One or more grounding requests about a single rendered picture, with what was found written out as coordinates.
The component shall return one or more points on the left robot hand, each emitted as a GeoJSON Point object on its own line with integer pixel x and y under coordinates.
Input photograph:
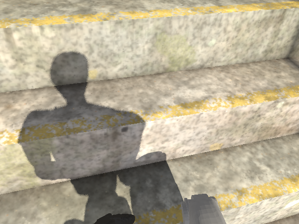
{"type": "Point", "coordinates": [116, 219]}

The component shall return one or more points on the right robot thigh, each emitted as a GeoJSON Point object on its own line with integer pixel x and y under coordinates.
{"type": "Point", "coordinates": [201, 209]}

